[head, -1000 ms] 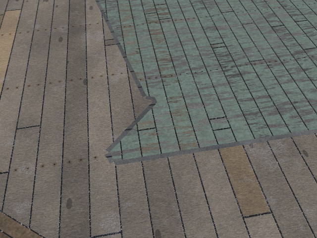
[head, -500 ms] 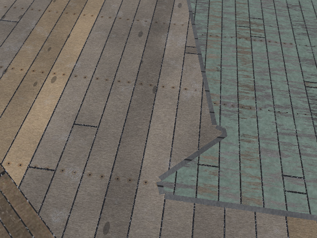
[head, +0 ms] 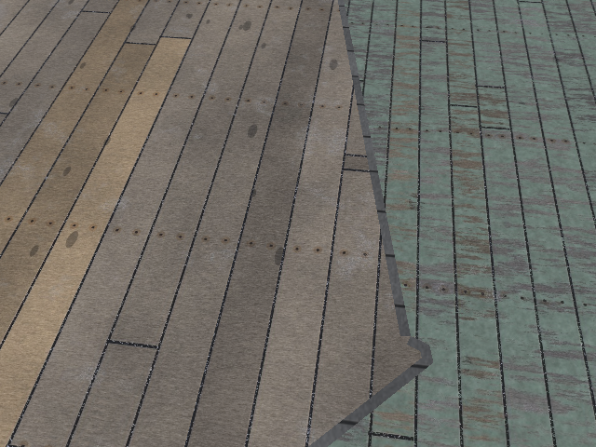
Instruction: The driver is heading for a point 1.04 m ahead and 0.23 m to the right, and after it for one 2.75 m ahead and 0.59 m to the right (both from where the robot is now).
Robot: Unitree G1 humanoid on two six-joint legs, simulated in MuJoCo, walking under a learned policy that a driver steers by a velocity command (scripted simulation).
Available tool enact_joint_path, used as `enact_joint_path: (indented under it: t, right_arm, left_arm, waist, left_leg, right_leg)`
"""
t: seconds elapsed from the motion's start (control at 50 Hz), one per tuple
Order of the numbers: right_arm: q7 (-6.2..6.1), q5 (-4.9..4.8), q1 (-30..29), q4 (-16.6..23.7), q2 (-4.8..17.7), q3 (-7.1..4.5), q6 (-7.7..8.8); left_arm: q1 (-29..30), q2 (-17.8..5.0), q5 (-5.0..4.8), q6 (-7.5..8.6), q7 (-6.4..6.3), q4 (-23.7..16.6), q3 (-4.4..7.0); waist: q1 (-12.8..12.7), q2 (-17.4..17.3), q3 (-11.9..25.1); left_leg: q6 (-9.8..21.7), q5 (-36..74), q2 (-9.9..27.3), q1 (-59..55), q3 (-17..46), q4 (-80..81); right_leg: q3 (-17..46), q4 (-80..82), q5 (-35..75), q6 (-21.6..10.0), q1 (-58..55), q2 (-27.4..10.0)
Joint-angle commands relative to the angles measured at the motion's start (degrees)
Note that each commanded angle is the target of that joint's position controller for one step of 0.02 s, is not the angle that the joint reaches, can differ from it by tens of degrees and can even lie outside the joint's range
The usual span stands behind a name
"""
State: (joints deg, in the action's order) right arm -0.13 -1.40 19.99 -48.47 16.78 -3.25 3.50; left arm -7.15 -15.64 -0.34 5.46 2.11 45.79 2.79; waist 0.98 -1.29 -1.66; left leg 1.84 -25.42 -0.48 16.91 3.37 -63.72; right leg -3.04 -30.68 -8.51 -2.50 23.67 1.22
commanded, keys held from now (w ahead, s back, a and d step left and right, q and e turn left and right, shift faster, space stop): w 0.30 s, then w+e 0.70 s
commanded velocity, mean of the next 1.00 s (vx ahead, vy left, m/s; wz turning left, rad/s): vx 0.50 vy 0.00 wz -0.28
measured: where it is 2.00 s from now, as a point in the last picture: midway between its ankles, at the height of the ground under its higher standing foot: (402, 230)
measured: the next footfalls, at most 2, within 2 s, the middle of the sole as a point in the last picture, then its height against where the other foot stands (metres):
left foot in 0.44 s outside the picture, level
right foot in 0.96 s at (382, 362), level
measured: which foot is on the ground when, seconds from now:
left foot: up 0.00-0.42, down 0.44-0.98, up 1.00-1.00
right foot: down 0.00-0.44, up 0.46-0.94, down 0.96-1.00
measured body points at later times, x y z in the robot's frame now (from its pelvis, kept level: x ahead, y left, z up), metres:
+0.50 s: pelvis +0.29 +0.04 +0.00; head +0.32 +0.05 +0.44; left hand +0.29 +0.32 -0.14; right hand +0.48 -0.21 -0.08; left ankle +0.38 +0.14 -0.73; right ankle +0.11 -0.09 -0.67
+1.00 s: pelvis +0.54 -0.04 -0.02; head +0.58 -0.06 +0.43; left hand +0.81 +0.15 -0.10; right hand +0.49 -0.32 -0.15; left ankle +0.40 +0.15 -0.69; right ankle +0.62 -0.14 -0.73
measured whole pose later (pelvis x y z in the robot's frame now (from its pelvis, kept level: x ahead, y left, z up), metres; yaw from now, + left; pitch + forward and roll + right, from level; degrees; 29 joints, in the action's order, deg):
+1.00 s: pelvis +0.54 -0.04 -0.02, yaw -20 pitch +1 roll +2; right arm -1.1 -0.6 16.0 -51.2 16.6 -4.8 2.3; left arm -4.6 -16.2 -1.5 1.3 2.4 41.2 4.6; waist 1.5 0.5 -3.8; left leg -2.9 -27.5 6.2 2.1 -12.0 -44.4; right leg -3.6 -37.8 -8.6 -5.6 29.4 0.5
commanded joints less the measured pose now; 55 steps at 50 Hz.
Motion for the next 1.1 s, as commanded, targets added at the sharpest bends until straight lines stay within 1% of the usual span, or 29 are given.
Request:
enact_joint_path:
  t: [0.02,0.08,0.12,0.22,0.28,0.36,0.4,0.42,0.44,0.46,0.48,0.5,0.54,0.58,0.6,0.68,0.7,0.72,0.8,0.86,0.92,0.96,0.98,1.0,1.02,1.04,1.06,1.08,1.1]
  right_arm:
    - [-0.09,0.45,-4.39,6.39,6.9,-1.77,1.73]
    - [-0.38,0.65,-1.61,5.25,3.97,-1.39,0.18]
    - [-0.57,1.32,-5.36,6.2,4.29,-1.4,-0.09]
    - [0.38,1.1,-14.4,8.29,1.56,-0.31,0.94]
    - [1.21,0.71,-20.11,9.86,1.59,-0.16,1.4]
    - [2.41,0.61,-22.74,11.81,2.97,-0.45,2.15]
    - [2.18,0.68,-15.73,10.21,5.35,-1.54,2.55]
    - [1.69,0.95,-7.15,7.68,8.15,-2.96,2.65]
    - [0.98,1.99,3.26,5.97,12.16,-4.14,2.52]
    - [1.0,2.05,5.59,4.65,15.97,-4.89,1.95]
    - [0.87,1.6,5.5,5.2,9.64,-3.41,1.74]
    - [0.53,1.44,1.3,5.59,7.09,-2.51,1.83]
    - [0.56,1.77,-5.5,5.64,3.99,-1.56,2.14]
    - [0.82,2.32,-8.05,5.0,3.4,-1.52,2.89]
    - [0.85,2.05,-8.75,4.66,2.11,-1.44,3.19]
    - [0.01,2.46,-8.48,2.93,5.39,-2.49,3.48]
    - [-0.29,2.55,-7.97,2.6,4.17,-2.26,3.27]
    - [-0.41,2.5,-8.13,2.38,6.52,-2.65,3.18]
    - [-1.0,1.62,-5.0,0.98,7.82,-3.25,2.15]
    - [-0.97,0.61,-3.07,-0.15,9.21,-3.84,0.84]
    - [-1.23,-0.31,-4.78,0.25,11.31,-4.48,-0.46]
    - [-1.35,-0.46,-6.25,0.85,10.75,-4.01,-1.08]
    - [-1.37,1.87,-4.19,2.83,5.36,-2.39,-0.52]
    - [-0.76,1.86,-2.04,5.34,1.13,-0.54,1.7]
    - [0.06,-0.55,-9.12,6.27,6.53,-1.69,3.55]
    - [0.39,-1.49,-11.74,7.13,6.95,-1.72,4.63]
    - [-0.13,-0.07,-11.73,6.31,6.32,-1.71,5.15]
    - [-0.53,1.34,-11.33,5.78,6.94,-2.24,4.8]
    - [-0.43,1.42,-10.46,5.65,7.35,-2.51,4.07]
  left_arm:
    - [-5.64,-6.39,0.97,0.14,-0.4,-0.95,1.36]
    - [-4.52,-7.11,0.85,0.82,-0.32,-0.23,1.47]
    - [-6.19,-6.78,0.3,1.07,-0.73,0.72,1.41]
    - [-9.34,-9.01,-0.21,0.15,-1.74,2.49,1.87]
    - [-14.06,-9.06,-0.75,-0.54,-1.96,4.53,1.85]
    - [-15.8,-9.81,-1.03,-2.07,-2.37,6.02,2.3]
    - [-13.13,-11.63,-1.26,-2.52,-2.67,5.65,2.88]
    - [-12.37,-10.32,-0.9,-2.64,-2.7,5.23,2.36]
    - [-12.24,-6.97,0.41,-2.47,-2.66,3.46,1.02]
    - [-20.88,0.14,-0.16,-1.27,-2.22,2.96,-0.96]
    - [-17.87,-6.48,-1.65,-0.52,-2.03,4.14,0.55]
    - [-12.5,-9.47,-2.68,-0.24,-1.98,2.4,1.58]
    - [-8.21,-8.19,-1.55,-0.75,-2.49,1.71,1.94]
    - [-11.51,-5.45,-1.66,-2.18,-2.35,2.09,2.0]
    - [-11.02,-4.91,-1.71,-3.08,-2.52,2.42,2.12]
    - [-6.95,-3.64,-1.1,-4.29,-2.23,-0.4,2.06]
    - [-6.22,-4.41,-1.08,-4.37,-2.18,-0.18,2.54]
    - [-5.1,-2.64,-1.08,-4.15,-1.67,-1.3,1.85]
    - [4.01,-2.12,-0.69,-3.46,-0.01,-4.43,1.11]
    - [6.82,-2.66,-0.8,-3.65,0.88,-6.81,1.19]
    - [2.44,-5.5,-0.9,-4.11,1.16,-7.37,2.73]
    - [-14.1,-11.17,-1.29,-4.46,0.18,-3.24,6.09]
    - [-19.02,-17.46,-1.48,-4.98,-1.12,-1.95,7.81]
    - [-16.07,-19.72,-1.11,-3.79,-0.58,-4.34,7.4]
    - [-15.98,-13.8,-0.83,-2.86,-0.05,-4.75,5.65]
    - [-14.07,-11.5,-0.75,-2.09,-0.04,-4.49,4.97]
    - [-10.65,-10.09,-0.92,-1.68,-0.09,-5.01,4.52]
    - [-7.25,-7.98,-0.63,-1.7,-0.32,-5.77,3.84]
    - [-5.53,-7.55,0.12,-1.62,-0.6,-6.78,3.53]
  waist:
    - [-2.68,5.94,3.32]
    - [-0.05,6.76,2.64]
    - [-1.05,5.07,0.42]
    - [-3.77,4.26,-0.98]
    - [-6.12,3.37,-2.11]
    - [-5.05,4.12,-2.41]
    - [-0.26,6.32,1.16]
    - [3.88,5.3,7.07]
    - [7.67,-0.19,16.6]
    - [3.51,-16.23,24.62]
    - [5.98,-11.15,23.5]
    - [5.77,-8.23,14.08]
    - [2.75,-3.15,5.24]
    - [-0.79,-6.07,3.96]
    - [-0.77,-3.85,2.59]
    - [-1.51,-1.86,-0.39]
    - [-0.91,-0.43,-0.29]
    - [-1.3,-3.11,-0.66]
    - [2.5,0.04,-3.52]
    - [2.78,-0.6,-3.93]
    - [-1.28,-3.46,0.33]
    - [-10.29,-1.7,8.81]
    - [-9.1,9.91,12.66]
    - [-4.41,15.92,20.9]
    - [-7.99,7.51,18.5]
    - [-7.1,6.33,11.44]
    - [-4.53,1.58,7.73]
    - [-2.31,1.39,5.78]
    - [-0.73,3.47,5.19]
  left_leg:
    - [0.63,7.0,7.28,22.16,1.72,-3.44]
    - [-0.79,10.18,8.62,17.43,0.91,1.05]
    - [-2.09,14.84,8.88,20.55,0.27,6.19]
    - [-2.77,30.41,7.22,19.11,-2.32,24.84]
    - [-2.29,31.96,5.36,19.69,-3.32,30.91]
    - [-0.25,24.64,3.97,19.69,-2.21,35.56]
    - [1.25,22.01,2.05,8.39,-3.28,37.33]
    - [2.88,23.62,1.69,-4.77,-4.0,37.56]
    - [6.27,24.79,11.46,-23.33,5.67,34.4]
    - [14.98,14.1,25.01,-42.15,31.18,39.67]
    - [14.05,4.9,24.03,-39.65,35.07,44.25]
    - [11.28,5.0,22.31,-32.25,26.11,45.81]
    - [8.86,12.76,18.06,-17.81,14.55,50.1]
    - [8.61,19.58,16.69,-11.17,7.73,52.99]
    - [7.87,20.41,14.89,-9.31,4.58,54.73]
    - [9.22,24.75,16.22,-8.65,-2.63,57.35]
    - [7.72,26.54,13.96,-11.16,-5.55,57.03]
    - [8.25,27.34,15.77,-9.92,-6.98,57.31]
    - [7.15,28.76,15.48,-13.66,-12.65,56.99]
    - [6.24,33.87,17.6,-20.4,-14.15,53.74]
    - [4.34,59.23,17.66,-23.6,-16.37,42.41]
    - [0.85,59.36,13.89,-15.09,-18.63,19.38]
    - [-2.55,26.24,8.61,4.9,-18.7,-0.7]
    - [-4.31,-10.09,-2.64,22.13,-5.31,-15.13]
    - [-2.78,-7.03,0.61,28.77,2.0,-17.23]
    - [-1.14,-1.72,3.06,30.69,1.21,-13.93]
    - [-0.87,2.47,5.54,27.34,1.39,-8.59]
    - [-1.2,5.48,6.96,23.46,1.43,-4.02]
    - [-1.64,7.03,7.64,19.46,1.97,-2.22]
  right_leg:
    - [23.56,18.2,-5.48,-10.26,-19.25,-16.42]
    - [17.4,22.31,1.91,-11.5,-12.59,-14.57]
    - [12.74,23.23,9.94,-11.13,-12.97,-12.92]
    - [6.28,24.11,11.87,-8.96,-14.87,-10.78]
    - [6.02,22.99,11.3,-8.47,-20.12,-11.67]
    - [9.39,17.62,16.34,-7.85,-27.54,-15.37]
    - [10.23,10.89,27.14,-6.45,-26.46,-15.05]
    - [8.21,1.33,30.41,-4.75,-22.86,-11.8]
    - [5.67,-15.64,16.17,-2.47,-11.16,-7.69]
    - [4.29,-34.88,-21.29,0.91,10.97,1.65]
    - [10.78,-41.88,-25.11,0.78,16.56,-0.94]
    - [9.97,-43.29,-20.4,0.36,20.1,-3.47]
    - [8.63,-38.89,-12.09,0.61,16.96,-7.44]
    - [9.18,-36.3,-8.63,1.15,11.21,-9.17]
    - [8.92,-36.07,-7.68,0.9,10.76,-9.41]
    - [9.37,-28.03,0.5,2.74,15.63,-10.05]
    - [9.11,-27.15,4.08,2.21,17.07,-8.78]
    - [8.58,-22.21,6.77,2.45,15.88,-9.73]
    - [3.11,-10.85,11.23,1.53,14.74,-8.28]
    - [1.39,-6.95,6.73,-0.29,15.57,-7.28]
    - [-3.21,-6.54,-2.02,-3.63,6.68,-2.15]
    - [-3.21,-1.25,0.7,-7.61,-17.02,2.52]
    - [17.64,0.8,-1.31,-13.04,-34.01,-9.15]
    - [50.63,11.46,-12.95,-23.38,-45.47,-20.0]
    - [47.88,15.45,-14.03,-19.95,-44.87,-19.65]
    - [39.25,15.24,-10.51,-17.55,-38.21,-17.9]
    - [32.53,14.26,-2.09,-15.37,-30.35,-15.06]
    - [28.36,15.55,1.29,-14.4,-23.56,-13.26]
    - [27.23,16.82,4.53,-14.62,-18.64,-12.42]
Keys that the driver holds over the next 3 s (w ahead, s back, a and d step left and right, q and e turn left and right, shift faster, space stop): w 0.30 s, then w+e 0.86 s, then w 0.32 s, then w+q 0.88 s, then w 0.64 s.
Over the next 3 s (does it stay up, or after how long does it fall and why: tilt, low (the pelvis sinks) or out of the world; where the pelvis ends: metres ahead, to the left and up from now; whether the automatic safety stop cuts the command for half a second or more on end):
stays up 1.61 -0.34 -0.01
